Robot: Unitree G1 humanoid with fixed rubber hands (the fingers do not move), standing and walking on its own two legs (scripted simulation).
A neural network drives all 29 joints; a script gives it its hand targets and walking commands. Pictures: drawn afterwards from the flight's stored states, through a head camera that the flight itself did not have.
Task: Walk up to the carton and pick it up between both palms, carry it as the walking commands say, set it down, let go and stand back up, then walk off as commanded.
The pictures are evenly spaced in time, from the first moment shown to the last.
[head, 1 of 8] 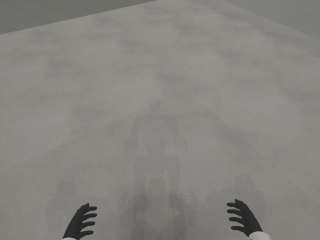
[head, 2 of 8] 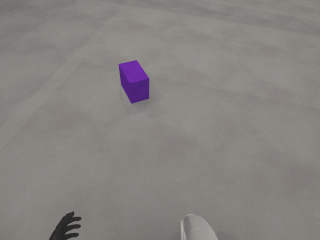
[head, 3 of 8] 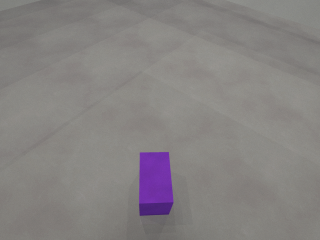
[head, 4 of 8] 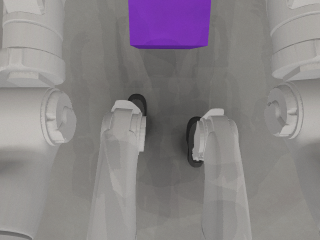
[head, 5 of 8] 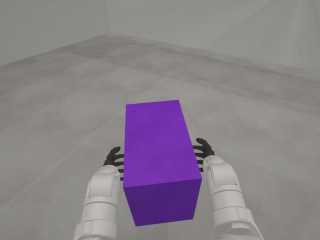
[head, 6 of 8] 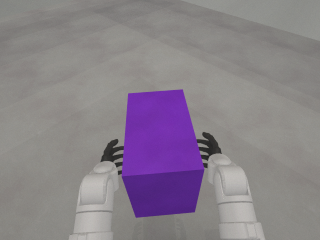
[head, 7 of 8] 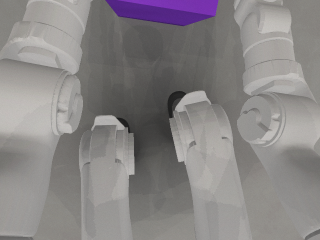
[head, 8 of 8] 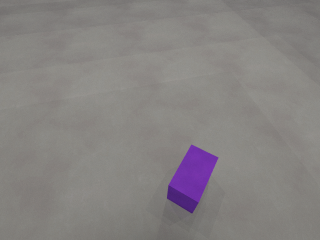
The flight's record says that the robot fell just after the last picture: no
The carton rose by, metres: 0.72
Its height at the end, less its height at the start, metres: +0.00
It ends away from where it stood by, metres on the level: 0.82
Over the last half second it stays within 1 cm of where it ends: yes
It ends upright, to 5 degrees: yes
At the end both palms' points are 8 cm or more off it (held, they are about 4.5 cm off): yes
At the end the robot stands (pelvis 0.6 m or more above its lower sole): yes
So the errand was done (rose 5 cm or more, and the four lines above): yes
